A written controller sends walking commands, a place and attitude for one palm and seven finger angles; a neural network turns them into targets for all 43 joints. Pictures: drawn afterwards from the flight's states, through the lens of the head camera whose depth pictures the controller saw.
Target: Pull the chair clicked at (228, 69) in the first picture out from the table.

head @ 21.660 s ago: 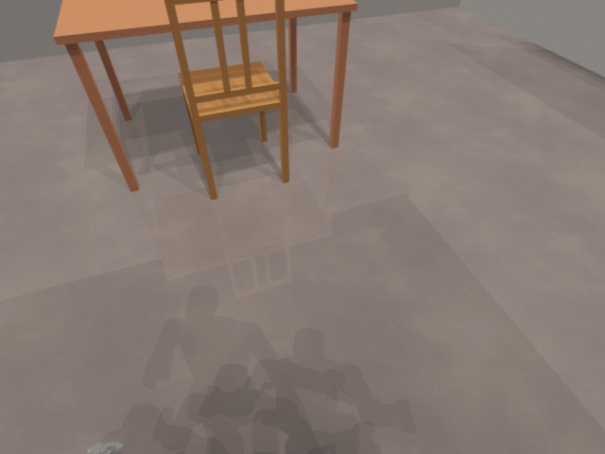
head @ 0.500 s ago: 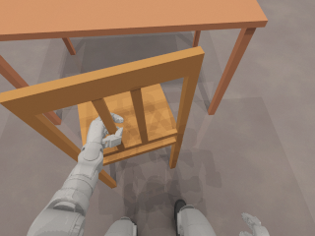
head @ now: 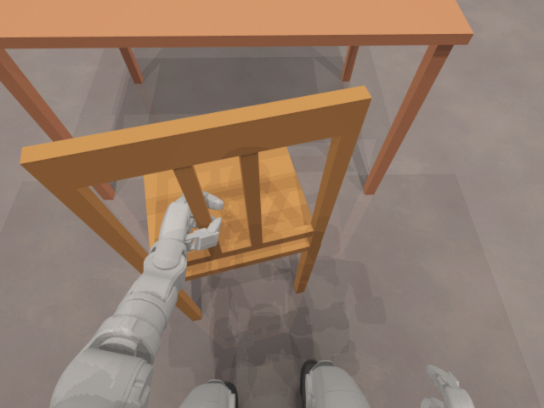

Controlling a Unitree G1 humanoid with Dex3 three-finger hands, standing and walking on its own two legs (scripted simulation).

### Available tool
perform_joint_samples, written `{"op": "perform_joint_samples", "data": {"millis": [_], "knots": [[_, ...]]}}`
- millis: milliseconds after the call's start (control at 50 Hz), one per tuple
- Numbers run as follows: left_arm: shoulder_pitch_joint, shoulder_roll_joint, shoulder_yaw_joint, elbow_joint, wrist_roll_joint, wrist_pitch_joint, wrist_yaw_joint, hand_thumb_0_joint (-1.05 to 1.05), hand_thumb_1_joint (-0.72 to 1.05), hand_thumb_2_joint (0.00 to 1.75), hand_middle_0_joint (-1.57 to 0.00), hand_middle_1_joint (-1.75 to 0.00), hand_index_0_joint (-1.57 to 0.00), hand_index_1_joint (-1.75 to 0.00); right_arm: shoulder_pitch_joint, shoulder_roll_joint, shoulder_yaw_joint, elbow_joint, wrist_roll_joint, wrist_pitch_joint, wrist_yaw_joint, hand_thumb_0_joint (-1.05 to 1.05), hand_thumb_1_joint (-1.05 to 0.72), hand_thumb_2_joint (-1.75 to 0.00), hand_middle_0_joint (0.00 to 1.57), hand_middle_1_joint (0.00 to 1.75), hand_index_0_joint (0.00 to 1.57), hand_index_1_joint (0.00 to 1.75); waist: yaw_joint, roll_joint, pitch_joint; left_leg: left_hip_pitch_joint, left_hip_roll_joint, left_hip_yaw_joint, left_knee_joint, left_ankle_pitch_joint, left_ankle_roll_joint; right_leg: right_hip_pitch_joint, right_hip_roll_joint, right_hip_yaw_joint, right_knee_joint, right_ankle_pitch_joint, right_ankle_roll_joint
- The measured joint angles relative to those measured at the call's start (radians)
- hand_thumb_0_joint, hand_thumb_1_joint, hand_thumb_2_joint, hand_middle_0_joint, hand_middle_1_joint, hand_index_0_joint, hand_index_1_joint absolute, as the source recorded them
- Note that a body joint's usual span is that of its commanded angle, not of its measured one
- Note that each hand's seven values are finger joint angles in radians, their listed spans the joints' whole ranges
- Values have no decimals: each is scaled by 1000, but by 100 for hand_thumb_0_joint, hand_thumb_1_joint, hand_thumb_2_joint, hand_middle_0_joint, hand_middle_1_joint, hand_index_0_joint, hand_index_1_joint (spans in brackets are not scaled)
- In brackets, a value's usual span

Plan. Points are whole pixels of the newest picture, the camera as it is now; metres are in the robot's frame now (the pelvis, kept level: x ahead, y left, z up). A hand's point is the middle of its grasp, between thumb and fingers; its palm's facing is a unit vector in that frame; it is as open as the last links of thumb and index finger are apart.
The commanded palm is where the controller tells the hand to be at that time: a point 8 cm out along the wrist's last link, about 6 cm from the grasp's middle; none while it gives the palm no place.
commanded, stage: step backward, pulling the chair out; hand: left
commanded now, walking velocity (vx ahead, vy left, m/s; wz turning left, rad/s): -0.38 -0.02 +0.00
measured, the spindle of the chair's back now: (202, 216) +0.41 +0.12 -0.06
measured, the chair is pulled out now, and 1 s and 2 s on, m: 0.26 0.42 0.63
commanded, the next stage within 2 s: stop walking, hand still on the chair in 1.36 s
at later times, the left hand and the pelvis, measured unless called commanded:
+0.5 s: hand (206, 267) +0.32 +0.10 -0.05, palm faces -0.06 -0.97 -0.22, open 5.7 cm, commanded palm +0.31 +0.16 -0.04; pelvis -0.06 -0.01 +0.01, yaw -2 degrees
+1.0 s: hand (196, 332) +0.22 +0.11 -0.05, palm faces -0.08 -0.97 -0.24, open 5.8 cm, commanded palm +0.21 +0.16 -0.04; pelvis -0.16 +0.00 +0.01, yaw -3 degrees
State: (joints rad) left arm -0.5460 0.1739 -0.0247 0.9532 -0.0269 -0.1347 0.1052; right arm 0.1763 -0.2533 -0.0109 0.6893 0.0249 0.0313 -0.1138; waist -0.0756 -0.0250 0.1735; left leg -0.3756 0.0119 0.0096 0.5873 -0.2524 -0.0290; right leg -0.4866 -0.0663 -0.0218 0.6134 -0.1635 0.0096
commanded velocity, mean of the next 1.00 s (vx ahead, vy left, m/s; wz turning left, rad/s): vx -0.38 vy -0.03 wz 0.02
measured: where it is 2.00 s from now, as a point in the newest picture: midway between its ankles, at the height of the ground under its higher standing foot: outside the picture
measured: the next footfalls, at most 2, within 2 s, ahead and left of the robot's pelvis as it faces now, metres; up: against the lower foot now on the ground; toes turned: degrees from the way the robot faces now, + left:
right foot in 0.02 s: +0.11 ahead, -0.13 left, +0.00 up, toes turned -3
left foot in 0.24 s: +0.03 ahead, +0.14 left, +0.00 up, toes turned +1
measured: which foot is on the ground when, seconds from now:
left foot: down 0.00-0.12, up 0.14-0.22, down 0.24-0.48, up 0.50-0.66, down 0.68-0.90, up 0.92-1.00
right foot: up 0.00-0.00, down 0.02-0.30, up 0.32-0.38, down 0.40-0.74, up 0.76-0.84, down 0.86-1.00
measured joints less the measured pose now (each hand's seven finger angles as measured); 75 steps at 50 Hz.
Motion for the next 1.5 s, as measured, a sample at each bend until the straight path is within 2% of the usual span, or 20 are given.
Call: {"op": "perform_joint_samples", "data": {"millis": [80,220,260,380,440,500,600,680,780,820,900,940,1040,1120,1160,1240,1320,1360,1440,1500], "knots": [[14,7,9,-11,3,-23,-6,2,65,73,-22,-116,-47,-145,-6,19,4,-5,-3,3,14,1,-90,-90,20,30,20,30,20,31,15,-17,39,-6,21,-7,-15,33,38,-13,-28,-4,-9],[7,3,33,1,1,-27,0,2,64,74,-22,-115,-47,-145,-29,4,8,15,14,5,4,1,-90,-90,20,30,20,30,-19,50,12,-23,15,-38,90,-151,-23,17,30,-29,-65,36,-15],[-2,1,24,-7,5,-10,4,2,64,73,-21,-115,-47,-145,-28,-4,11,18,14,6,-3,1,-90,-90,20,30,20,30,-26,34,15,1,7,-22,14,-8,-10,14,13,-27,-73,50,-4],[28,6,3,-30,2,-2,-4,2,65,72,-20,-115,-46,-145,18,11,5,-7,-5,20,3,1,-90,-90,20,30,20,30,10,19,-1,-1,15,12,-16,5,9,42,22,-7,44,-104,-10],[25,9,15,-9,7,-32,-8,2,64,74,-21,-115,-46,-145,16,26,8,15,-9,10,23,1,-90,-90,20,30,20,30,35,44,8,-13,50,8,-3,9,-6,118,55,-12,-43,-101,-11],[6,20,42,22,-1,-55,-8,2,64,74,-22,-114,-46,-145,-12,37,15,31,2,10,27,1,-90,-90,20,30,20,30,21,61,46,-23,73,1,19,49,-24,141,77,-25,-94,-33,-26],[2,13,72,26,-7,-39,0,3,64,74,-21,-112,-48,-145,-29,6,15,32,10,1,9,1,-90,-90,20,30,20,30,-10,43,32,-39,11,-44,123,-151,-28,99,40,-11,-104,-9,-21],[4,-2,46,-13,-4,3,7,2,65,72,-20,-113,-48,-145,-27,-41,4,15,13,11,-9,1,-90,-90,20,30,20,30,-33,54,16,52,34,-32,-41,31,-19,64,21,-21,-89,7,3],[8,26,8,-61,11,25,-1,2,65,72,-19,-115,-45,-145,-28,-16,-11,-26,-2,40,-2,1,-90,-90,20,30,20,30,-3,-6,34,59,18,17,-74,13,-5,31,4,1,-36,7,5],[25,25,13,-63,14,17,-5,2,65,72,-19,-114,-44,-145,-14,1,-11,-36,-11,35,13,1,-90,-90,20,30,20,30,4,5,31,51,34,15,-66,19,-7,46,22,-5,16,-94,-9],[44,28,24,-36,19,-21,-12,2,64,73,-21,-115,-43,-145,2,34,8,-18,-11,22,42,1,-90,-90,20,30,20,30,28,39,30,31,76,7,-23,11,-27,143,61,-18,-83,-57,-15],[38,30,40,-15,11,-40,-12,2,63,74,-21,-115,-43,-145,-14,43,16,-2,-2,22,41,1,-90,-90,20,30,20,30,19,60,48,12,91,-2,9,25,-33,146,77,-28,-101,-29,-25],[22,18,62,18,7,-30,-7,3,64,74,-21,-113,-45,-145,-24,26,23,28,11,5,17,1,-90,-90,20,30,20,30,-6,42,24,-26,12,-43,152,-183,-28,90,35,-18,-105,19,-22],[20,5,38,0,9,1,-1,3,64,73,-19,-114,-46,-145,-10,-12,19,29,10,2,-3,1,-90,-90,20,30,20,30,-24,42,-5,64,22,-20,-36,6,-9,44,14,-25,-92,44,0],[17,15,22,-12,10,11,-3,2,64,73,-18,-114,-46,-145,-7,-5,7,24,4,11,-3,1,-90,-90,20,30,20,30,-6,7,5,68,7,5,-46,12,0,32,1,-5,-72,47,7],[31,15,18,-14,11,6,-8,3,64,73,-18,-114,-44,-145,20,7,-3,8,-12,7,16,1,-90,-90,20,30,20,30,15,32,11,54,40,2,-51,12,-5,57,41,-8,70,-177,-9],[35,22,31,18,10,-27,-19,3,63,74,-20,-114,-44,-145,37,25,10,22,-5,0,44,1,-90,-90,20,30,20,30,45,65,15,29,86,-5,-22,21,-30,191,74,-16,-105,-62,-12],[29,29,47,35,-1,-40,-20,3,63,75,-20,-113,-44,-145,17,27,16,31,7,6,41,1,-90,-90,20,30,20,30,35,88,37,12,104,-17,6,39,-31,192,96,-24,-124,-36,-23],[16,24,73,61,-10,-24,-17,4,63,75,-19,-111,-45,-145,4,16,17,38,22,5,23,1,-90,-90,20,30,20,30,13,59,21,-27,30,-49,167,-160,-24,142,59,-15,-104,-16,-31],[19,9,76,43,-12,12,-9,4,65,74,-17,-110,-46,-145,3,-12,19,30,22,3,8,1,-90,-90,20,30,20,30,-7,44,5,23,5,-39,108,-165,-22,112,27,-13,-95,1,-19]]}}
